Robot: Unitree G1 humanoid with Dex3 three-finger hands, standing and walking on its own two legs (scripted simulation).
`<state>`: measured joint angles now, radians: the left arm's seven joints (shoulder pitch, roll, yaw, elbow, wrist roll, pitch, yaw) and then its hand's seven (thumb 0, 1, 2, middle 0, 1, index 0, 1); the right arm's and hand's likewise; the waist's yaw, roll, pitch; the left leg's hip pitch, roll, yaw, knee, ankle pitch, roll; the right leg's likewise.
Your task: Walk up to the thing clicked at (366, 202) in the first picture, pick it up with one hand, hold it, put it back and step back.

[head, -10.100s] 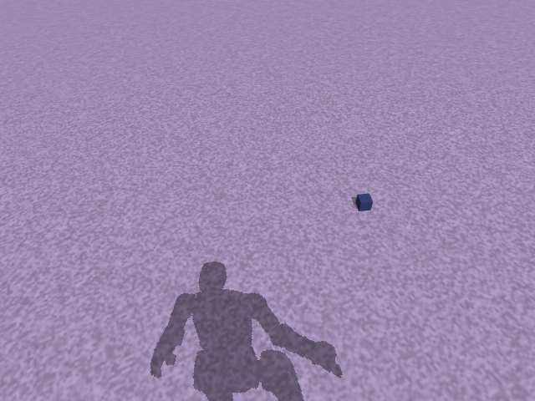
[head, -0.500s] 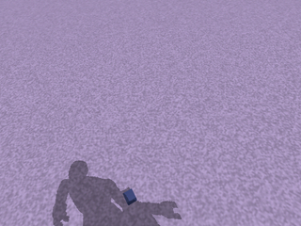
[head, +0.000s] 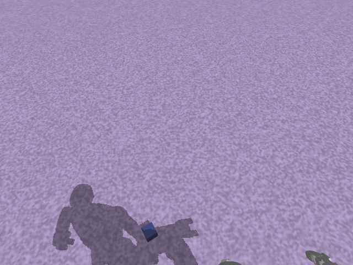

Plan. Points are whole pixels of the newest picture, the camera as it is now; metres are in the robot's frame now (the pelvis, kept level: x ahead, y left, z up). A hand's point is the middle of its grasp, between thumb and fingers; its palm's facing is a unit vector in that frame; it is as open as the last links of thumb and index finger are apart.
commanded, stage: walk up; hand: left
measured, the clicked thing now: (149, 232) +0.41 +0.20 -0.73
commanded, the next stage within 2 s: stand in 0.06 s
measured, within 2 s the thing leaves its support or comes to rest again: neither
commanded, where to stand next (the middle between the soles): +0.04 +0.01 m, yaw -2 degrees
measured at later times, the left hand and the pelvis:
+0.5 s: hand out of the picture +0.09 +0.23 -0.13, palm faces -0.03 -0.94 -0.33, open 7.4 cm; pelvis -0.01 -0.01 +0.02, yaw +0 degrees
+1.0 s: hand out of the picture +0.06 +0.24 -0.13, palm faces -0.01 -0.94 -0.35, open 7.4 cm; pelvis +0.00 -0.02 +0.02, yaw +1 degrees
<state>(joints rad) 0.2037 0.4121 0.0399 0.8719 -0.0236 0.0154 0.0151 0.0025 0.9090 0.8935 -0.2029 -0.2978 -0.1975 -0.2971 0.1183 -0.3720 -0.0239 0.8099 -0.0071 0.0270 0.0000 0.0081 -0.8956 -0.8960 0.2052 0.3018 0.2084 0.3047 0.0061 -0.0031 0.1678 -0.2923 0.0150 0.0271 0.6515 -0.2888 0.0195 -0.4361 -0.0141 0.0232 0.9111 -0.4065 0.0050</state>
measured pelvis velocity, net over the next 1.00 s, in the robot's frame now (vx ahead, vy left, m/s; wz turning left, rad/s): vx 0.00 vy -0.02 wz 0.01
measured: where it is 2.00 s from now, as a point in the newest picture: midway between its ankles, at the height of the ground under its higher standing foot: outside the picture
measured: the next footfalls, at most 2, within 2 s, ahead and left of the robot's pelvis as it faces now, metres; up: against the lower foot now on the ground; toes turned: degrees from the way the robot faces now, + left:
right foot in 0.06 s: +0.08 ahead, -0.12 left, +0.00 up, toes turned -1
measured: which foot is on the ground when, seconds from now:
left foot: down 0.00-1.00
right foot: up 0.00-0.04, down 0.06-1.00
